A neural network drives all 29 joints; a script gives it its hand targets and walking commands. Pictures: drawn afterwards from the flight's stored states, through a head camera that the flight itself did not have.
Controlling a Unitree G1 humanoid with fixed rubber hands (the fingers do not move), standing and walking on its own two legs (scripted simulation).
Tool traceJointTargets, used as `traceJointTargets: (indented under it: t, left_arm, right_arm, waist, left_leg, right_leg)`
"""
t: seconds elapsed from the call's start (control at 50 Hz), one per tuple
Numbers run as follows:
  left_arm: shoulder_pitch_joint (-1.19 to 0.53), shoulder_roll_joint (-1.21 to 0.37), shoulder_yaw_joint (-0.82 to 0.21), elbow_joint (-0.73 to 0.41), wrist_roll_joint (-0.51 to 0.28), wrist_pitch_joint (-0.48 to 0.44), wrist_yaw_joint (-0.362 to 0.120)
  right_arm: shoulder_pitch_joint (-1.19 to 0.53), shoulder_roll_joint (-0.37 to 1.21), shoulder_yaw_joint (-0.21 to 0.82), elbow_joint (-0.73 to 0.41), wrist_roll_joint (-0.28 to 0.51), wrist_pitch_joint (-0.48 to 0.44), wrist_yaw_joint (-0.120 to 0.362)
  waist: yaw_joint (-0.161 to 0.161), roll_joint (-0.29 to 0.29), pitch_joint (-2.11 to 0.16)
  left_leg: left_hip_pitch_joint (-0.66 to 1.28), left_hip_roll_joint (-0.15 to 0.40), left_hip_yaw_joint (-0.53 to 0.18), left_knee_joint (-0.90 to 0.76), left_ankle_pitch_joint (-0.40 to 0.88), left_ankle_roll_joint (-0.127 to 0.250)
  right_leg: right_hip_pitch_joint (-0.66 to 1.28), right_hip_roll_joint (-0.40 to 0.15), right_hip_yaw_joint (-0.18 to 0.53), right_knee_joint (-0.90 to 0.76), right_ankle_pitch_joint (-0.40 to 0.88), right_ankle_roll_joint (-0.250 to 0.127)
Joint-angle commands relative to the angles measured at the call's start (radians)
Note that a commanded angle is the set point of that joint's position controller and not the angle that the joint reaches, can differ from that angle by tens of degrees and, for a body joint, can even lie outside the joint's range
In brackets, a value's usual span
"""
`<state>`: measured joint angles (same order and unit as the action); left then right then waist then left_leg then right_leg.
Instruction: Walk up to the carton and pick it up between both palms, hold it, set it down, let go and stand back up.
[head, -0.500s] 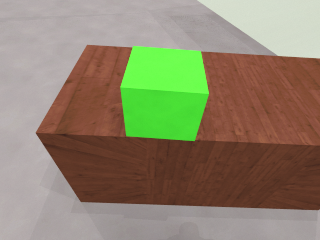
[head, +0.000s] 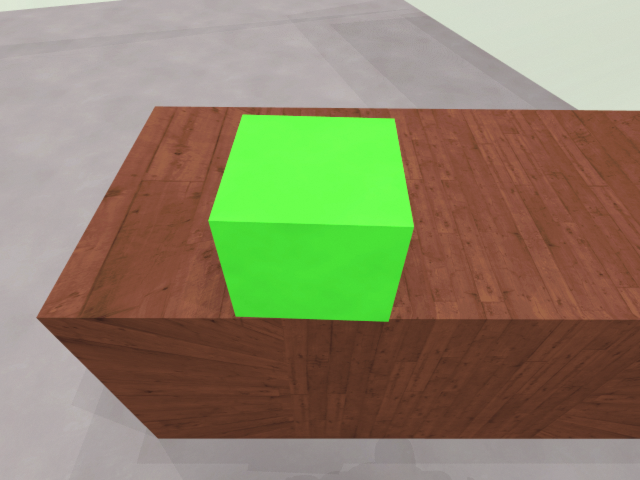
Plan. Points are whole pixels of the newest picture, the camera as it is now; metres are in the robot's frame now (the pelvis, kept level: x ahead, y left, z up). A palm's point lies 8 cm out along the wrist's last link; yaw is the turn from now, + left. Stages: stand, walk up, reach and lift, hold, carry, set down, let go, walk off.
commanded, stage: walk up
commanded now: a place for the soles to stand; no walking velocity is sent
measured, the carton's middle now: (315, 217) +0.54 +0.01 +0.02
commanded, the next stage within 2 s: none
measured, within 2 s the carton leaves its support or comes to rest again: neither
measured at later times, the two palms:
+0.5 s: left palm out of the picture +0.13 +0.31 -0.11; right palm out of the picture +0.12 -0.29 -0.11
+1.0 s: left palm out of the picture +0.14 +0.31 -0.10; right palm out of the picture +0.12 -0.30 -0.11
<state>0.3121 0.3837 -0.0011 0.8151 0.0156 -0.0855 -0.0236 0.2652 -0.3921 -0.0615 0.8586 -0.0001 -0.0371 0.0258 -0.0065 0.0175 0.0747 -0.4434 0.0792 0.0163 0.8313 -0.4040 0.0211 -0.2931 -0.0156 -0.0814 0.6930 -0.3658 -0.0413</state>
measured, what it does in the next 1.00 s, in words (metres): steps on the spot: left foot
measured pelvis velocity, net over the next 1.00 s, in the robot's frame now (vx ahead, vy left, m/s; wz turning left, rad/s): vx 0.04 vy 0.01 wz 0.00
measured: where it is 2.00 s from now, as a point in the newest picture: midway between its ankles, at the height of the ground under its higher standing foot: outside the picture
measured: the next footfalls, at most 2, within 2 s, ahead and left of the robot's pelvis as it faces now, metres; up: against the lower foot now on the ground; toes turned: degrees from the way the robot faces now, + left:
left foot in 0.04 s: +0.12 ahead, +0.15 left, +0.00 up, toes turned +4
right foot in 1.62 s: +0.20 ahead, -0.10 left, +0.00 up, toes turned -3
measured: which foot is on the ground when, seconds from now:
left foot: up 0.00-0.02, down 0.04-1.00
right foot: down 0.00-1.00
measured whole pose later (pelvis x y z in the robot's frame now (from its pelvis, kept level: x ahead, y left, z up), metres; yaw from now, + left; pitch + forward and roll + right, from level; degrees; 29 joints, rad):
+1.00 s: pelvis +0.04 +0.01 -0.01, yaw +0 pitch +0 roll +0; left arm 0.23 0.38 0.00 0.83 0.01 -0.04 -0.01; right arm 0.15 -0.37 -0.06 1.02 0.00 -0.03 0.02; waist -0.01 -0.01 -0.02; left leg -0.41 0.05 0.04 0.74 -0.33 -0.01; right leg -0.34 -0.04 -0.08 0.76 -0.41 -0.02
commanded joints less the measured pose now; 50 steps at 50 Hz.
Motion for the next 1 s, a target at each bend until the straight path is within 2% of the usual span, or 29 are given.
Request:
traceJointTargets:
  t: [0.0, 0.02, 0.04, 0.06, 0.08, 0.16, 0.2, 0.22, 0.26, 0.28, 0.3, 0.34, 0.36, 0.38, 0.4, 0.44, 0.48, 0.5, 0.54, 0.58, 0.62, 0.68, 0.74, 0.78, 0.82, 0.9, 0.92, 0.94, 0.98]
  left_arm:
    - [-0.075, 0.217, 0.078, -0.066, -0.027, 0.008, 0.039]
    - [-0.058, 0.158, 0.063, -0.074, -0.047, 0.013, 0.041]
    - [-0.035, 0.148, 0.062, -0.053, -0.056, 0.028, 0.044]
    - [-0.025, 0.220, 0.072, -0.012, -0.038, 0.053, 0.050]
    - [-0.028, 0.229, 0.073, 0.003, -0.035, 0.057, 0.050]
    - [0.024, 0.206, 0.071, 0.046, -0.025, 0.043, 0.039]
    - [0.028, 0.191, 0.074, 0.062, -0.012, 0.030, 0.040]
    - [0.020, 0.210, 0.079, 0.061, 0.000, 0.023, 0.042]
    - [-0.066, 0.291, 0.094, 0.041, 0.009, 0.012, 0.049]
    - [-0.112, 0.314, 0.095, 0.031, 0.002, 0.011, 0.046]
    - [-0.145, 0.301, 0.086, 0.024, 0.001, 0.013, 0.046]
    - [-0.166, 0.243, 0.065, 0.021, -0.002, 0.013, 0.042]
    - [-0.150, 0.212, 0.061, 0.027, -0.010, 0.016, 0.038]
    - [-0.118, 0.205, 0.061, 0.034, -0.012, 0.017, 0.037]
    - [-0.110, 0.203, 0.064, 0.041, -0.014, 0.020, 0.040]
    - [-0.084, 0.207, 0.063, 0.053, -0.017, 0.016, 0.041]
    - [-0.116, 0.245, 0.072, 0.050, -0.009, 0.003, 0.044]
    - [-0.116, 0.257, 0.069, 0.053, -0.011, -0.002, 0.044]
    - [-0.148, 0.258, 0.068, 0.040, -0.008, 0.000, 0.047]
    - [-0.147, 0.231, 0.062, 0.032, -0.018, 0.003, 0.046]
    - [-0.139, 0.239, 0.063, 0.043, -0.014, 0.004, 0.047]
    - [-0.150, 0.243, 0.064, 0.044, -0.011, 0.008, 0.049]
    - [-0.180, 0.232, 0.058, 0.052, -0.004, 0.006, 0.048]
    - [-0.174, 0.240, 0.062, 0.050, -0.005, 0.008, 0.047]
    - [-0.171, 0.244, 0.060, 0.050, 0.000, 0.009, 0.047]
    - [-0.169, 0.215, 0.053, 0.053, -0.011, 0.011, 0.042]
    - [-0.132, 0.257, 0.087, 0.022, 0.010, 0.017, 0.022]
    - [-0.097, 0.252, 0.089, 0.024, 0.017, 0.025, 0.019]
    - [-0.100, 0.241, 0.086, 0.013, 0.025, 0.030, 0.009]
  right_arm:
    - [0.166, -0.212, -0.069, -0.014, -0.012, -0.052, -0.042]
    - [0.169, -0.294, -0.081, -0.014, -0.029, -0.057, -0.052]
    - [0.055, -0.306, -0.078, -0.041, -0.024, -0.055, -0.053]
    - [0.008, -0.319, -0.074, -0.042, -0.012, -0.054, -0.044]
    - [-0.022, -0.292, -0.066, -0.048, -0.011, -0.047, -0.044]
    - [-0.068, -0.263, -0.051, -0.060, -0.021, -0.028, -0.045]
    - [-0.098, -0.246, -0.037, -0.054, -0.022, -0.018, -0.039]
    - [-0.099, -0.209, -0.033, -0.061, -0.014, -0.015, -0.036]
    - [-0.105, -0.168, -0.023, -0.047, 0.003, -0.006, -0.034]
    - [-0.095, -0.186, -0.031, -0.019, 0.001, 0.001, -0.036]
    - [-0.100, -0.203, -0.035, -0.011, -0.006, -0.004, -0.034]
    - [-0.065, -0.219, -0.040, 0.020, -0.011, -0.024, -0.031]
    - [-0.088, -0.242, -0.036, 0.017, -0.013, -0.033, -0.030]
    - [-0.096, -0.258, -0.044, 0.018, -0.011, -0.039, -0.031]
    - [-0.110, -0.260, -0.039, 0.016, -0.014, -0.038, -0.032]
    - [-0.149, -0.236, -0.028, 0.016, -0.004, -0.031, -0.032]
    - [-0.186, -0.191, -0.016, 0.017, 0.003, -0.020, -0.027]
    - [-0.183, -0.187, -0.017, 0.016, 0.001, -0.020, -0.029]
    - [-0.155, -0.198, -0.020, 0.043, 0.000, -0.020, -0.029]
    - [-0.143, -0.216, -0.023, 0.054, -0.004, -0.026, -0.027]
    - [-0.173, -0.211, -0.020, 0.055, 0.000, -0.022, -0.024]
    - [-0.183, -0.189, -0.012, 0.057, 0.003, -0.012, -0.025]
    - [-0.197, -0.195, -0.017, 0.065, -0.008, -0.010, -0.024]
    - [-0.198, -0.189, -0.009, 0.071, -0.003, -0.011, -0.021]
    - [-0.198, -0.201, -0.015, 0.071, -0.007, -0.011, -0.021]
    - [-0.188, -0.204, -0.006, 0.092, -0.007, -0.018, -0.021]
    - [-0.097, -0.262, -0.039, 0.091, -0.017, -0.033, -0.017]
    - [-0.093, -0.286, -0.048, 0.091, -0.020, -0.037, -0.017]
    - [-0.080, -0.295, -0.058, 0.083, -0.023, -0.034, -0.019]
  waist:
    - [-0.053, -0.015, -0.192]
    - [-0.058, 0.183, -0.227]
    - [-0.022, 0.190, -0.191]
    - [-0.018, 0.126, -0.185]
    - [-0.001, 0.103, -0.118]
    - [0.020, 0.148, -0.129]
    - [0.040, 0.107, -0.122]
    - [0.038, 0.020, -0.126]
    - [-0.003, -0.104, -0.100]
    - [-0.013, -0.102, -0.064]
    - [-0.020, -0.079, -0.052]
    - [-0.032, -0.011, -0.096]
    - [-0.022, 0.030, -0.129]
    - [-0.007, 0.005, -0.147]
    - [0.010, 0.028, -0.156]
    - [0.027, 0.031, -0.176]
    - [0.009, -0.022, -0.144]
    - [0.000, -0.031, -0.145]
    - [-0.011, -0.065, -0.183]
    - [-0.010, -0.036, -0.203]
    - [0.003, -0.041, -0.203]
    - [-0.004, -0.068, -0.196]
    - [-0.012, -0.031, -0.155]
    - [-0.002, -0.073, -0.151]
    - [-0.006, -0.053, -0.138]
    - [-0.001, -0.032, -0.131]
    - [-0.003, -0.080, -0.172]
    - [0.002, -0.043, -0.132]
    - [0.001, -0.012, -0.043]
  left_leg:
    - [0.323, -0.030, 0.009, -0.329, 0.335, 0.034]
    - [0.400, 0.157, -0.260, -0.395, 0.465, 0.091]
    - [0.395, 0.294, -0.487, -0.486, 0.378, 0.174]
    - [0.307, 0.328, -0.486, -0.463, 0.248, 0.221]
    - [0.225, 0.294, -0.449, -0.462, 0.159, 0.234]
    - [0.163, 0.190, -0.278, -0.350, 0.194, 0.168]
    - [0.044, 0.138, -0.201, -0.301, 0.159, 0.128]
    - [-0.001, 0.111, -0.165, -0.244, 0.118, 0.088]
    - [-0.036, -0.010, -0.042, -0.091, 0.043, 0.013]
    - [0.029, -0.019, -0.007, -0.079, -0.036, 0.004]
    - [0.083, -0.012, -0.015, -0.116, -0.025, 0.014]
    - [0.221, 0.030, -0.085, -0.257, 0.117, 0.031]
    - [0.237, 0.084, -0.187, -0.313, 0.141, 0.061]
    - [0.231, 0.156, -0.285, -0.338, 0.174, 0.104]
    - [0.207, 0.184, -0.331, -0.342, 0.203, 0.140]
    - [0.177, 0.141, -0.212, -0.278, 0.283, 0.113]
    - [0.103, 0.047, -0.084, -0.207, 0.288, 0.033]
    - [0.138, 0.026, -0.054, -0.168, 0.312, 0.020]
    - [0.199, 0.023, -0.044, -0.192, 0.311, 0.020]
    - [0.228, 0.060, -0.073, -0.216, 0.371, 0.043]
    - [0.205, 0.052, -0.071, -0.193, 0.370, 0.043]
    - [0.194, 0.048, -0.063, -0.212, 0.306, 0.037]
    - [0.194, 0.042, -0.059, -0.220, 0.295, 0.033]
    - [0.176, 0.037, -0.063, -0.229, 0.245, 0.034]
    - [0.185, 0.037, -0.071, -0.234, 0.227, 0.027]
    - [0.173, 0.061, -0.118, -0.304, 0.211, 0.046]
    - [0.145, 0.046, -0.132, -0.277, -0.072, 0.078]
    - [0.126, 0.066, -0.200, -0.301, -0.257, 0.097]
    - [0.100, 0.110, -0.300, -0.385, -0.406, 0.109]
  right_leg:
    - [-0.047, -0.146, 0.097, 0.129, 0.548, -0.079]
    - [-0.171, -0.085, 0.058, 0.303, 0.311, -0.002]
    - [-0.286, 0.015, 0.035, 0.276, -0.165, 0.031]
    - [-0.223, -0.036, 0.105, 0.310, -0.267, 0.032]
    - [-0.210, -0.044, 0.105, 0.295, -0.263, 0.026]
    - [-0.106, -0.040, 0.065, 0.111, -0.170, 0.011]
    - [0.046, -0.020, 0.045, -0.057, -0.010, -0.002]
    - [0.076, -0.063, 0.127, -0.121, -0.002, -0.023]
    - [0.023, -0.247, 0.424, -0.290, -0.108, -0.102]
    - [-0.057, -0.286, 0.401, -0.300, -0.153, -0.129]
    - [-0.107, -0.268, 0.369, -0.247, -0.112, -0.132]
    - [-0.157, -0.181, 0.213, -0.132, 0.034, -0.060]
    - [-0.144, -0.105, 0.134, -0.073, 0.087, -0.023]
    - [-0.119, -0.057, 0.082, 0.000, 0.103, 0.005]
    - [-0.092, -0.046, 0.076, 0.028, 0.062, 0.010]
    - [-0.014, -0.069, 0.097, -0.048, 0.113, -0.002]
    - [0.002, -0.150, 0.218, -0.175, 0.146, -0.047]
    - [-0.010, -0.187, 0.251, -0.180, 0.232, -0.067]
    - [-0.024, -0.182, 0.211, -0.149, 0.288, -0.066]
    - [-0.012, -0.147, 0.159, -0.104, 0.285, -0.036]
    - [0.001, -0.135, 0.163, -0.133, 0.262, -0.024]
    - [-0.013, -0.158, 0.171, -0.146, 0.218, -0.045]
    - [-0.059, -0.151, 0.174, -0.177, 0.168, -0.037]
    - [-0.052, -0.151, 0.173, -0.198, 0.104, -0.034]
    - [-0.072, -0.159, 0.198, -0.214, 0.073, -0.039]
    - [-0.049, -0.114, 0.139, -0.171, 0.116, -0.025]
    - [-0.034, -0.089, 0.148, -0.121, -0.165, -0.056]
    - [-0.097, -0.106, 0.197, -0.119, -0.323, -0.069]
    - [-0.198, -0.076, 0.184, -0.077, -0.384, -0.064]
